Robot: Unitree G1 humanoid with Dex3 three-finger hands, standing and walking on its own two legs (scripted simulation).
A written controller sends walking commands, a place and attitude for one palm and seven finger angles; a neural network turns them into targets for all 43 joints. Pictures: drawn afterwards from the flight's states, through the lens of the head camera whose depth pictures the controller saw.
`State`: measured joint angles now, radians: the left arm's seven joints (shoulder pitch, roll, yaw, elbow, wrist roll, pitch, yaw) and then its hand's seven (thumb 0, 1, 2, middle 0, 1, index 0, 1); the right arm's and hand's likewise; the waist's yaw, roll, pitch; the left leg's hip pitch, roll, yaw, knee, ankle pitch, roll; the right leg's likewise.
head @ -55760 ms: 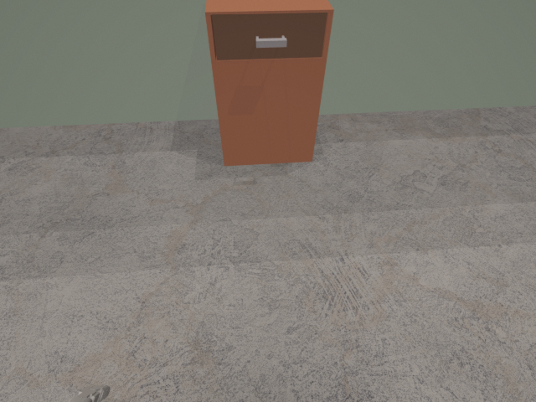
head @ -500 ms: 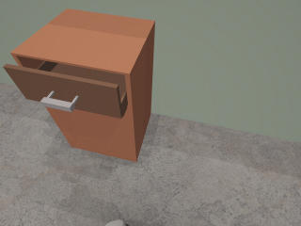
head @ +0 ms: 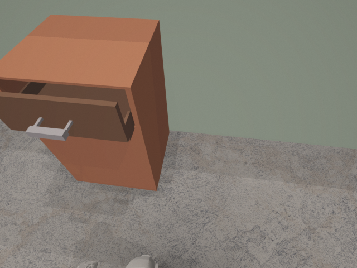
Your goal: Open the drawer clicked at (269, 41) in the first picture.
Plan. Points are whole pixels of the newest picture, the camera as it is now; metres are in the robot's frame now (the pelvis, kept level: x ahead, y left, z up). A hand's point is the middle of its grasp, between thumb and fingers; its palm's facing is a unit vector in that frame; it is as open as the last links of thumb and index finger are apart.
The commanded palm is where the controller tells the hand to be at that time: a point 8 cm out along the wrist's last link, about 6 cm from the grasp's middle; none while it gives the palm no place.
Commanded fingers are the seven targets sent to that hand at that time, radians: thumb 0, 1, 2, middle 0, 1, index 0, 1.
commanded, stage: come to a stop and stand still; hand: left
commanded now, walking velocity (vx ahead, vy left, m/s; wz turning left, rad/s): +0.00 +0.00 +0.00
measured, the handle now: (51, 127) +0.51 +0.44 -0.06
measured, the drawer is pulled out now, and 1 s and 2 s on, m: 0.08 0.08 0.08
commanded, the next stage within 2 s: look again from close up in 0.70 s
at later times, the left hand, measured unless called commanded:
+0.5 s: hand out of the picture -0.02 +0.14 -0.16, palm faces +0.03 -0.98 -0.19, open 7.3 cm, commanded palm none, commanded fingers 0.00 0.90 0.90 -0.20 -0.30 -0.20 -0.30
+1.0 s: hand out of the picture +0.01 +0.15 -0.17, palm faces +0.04 -0.98 -0.19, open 7.3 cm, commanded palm none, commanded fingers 0.00 0.90 0.90 -0.20 -0.30 -0.20 -0.30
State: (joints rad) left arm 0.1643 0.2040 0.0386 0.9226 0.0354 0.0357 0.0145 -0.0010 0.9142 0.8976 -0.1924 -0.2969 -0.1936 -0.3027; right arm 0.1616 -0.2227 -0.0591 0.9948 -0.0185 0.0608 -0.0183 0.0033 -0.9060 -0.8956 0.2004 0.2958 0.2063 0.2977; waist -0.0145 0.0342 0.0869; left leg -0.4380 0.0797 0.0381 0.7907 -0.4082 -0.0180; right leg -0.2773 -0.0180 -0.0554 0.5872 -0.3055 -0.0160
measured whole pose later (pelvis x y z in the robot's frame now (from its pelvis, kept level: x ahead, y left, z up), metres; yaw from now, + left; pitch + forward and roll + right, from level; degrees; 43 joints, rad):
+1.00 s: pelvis +0.01 -0.02 +0.00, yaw +1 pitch +0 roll -1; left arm 0.30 0.13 0.00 1.10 0.01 -0.03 0.05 0.01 0.92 0.90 -0.20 -0.30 -0.20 -0.30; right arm 0.32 -0.13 0.01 1.07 -0.02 -0.01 -0.03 0.01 -0.92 -0.90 0.20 0.30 0.20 0.30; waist -0.02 0.03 0.02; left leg -0.22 0.03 0.02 0.56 -0.33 0.00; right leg -0.22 0.02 -0.09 0.51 -0.28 -0.04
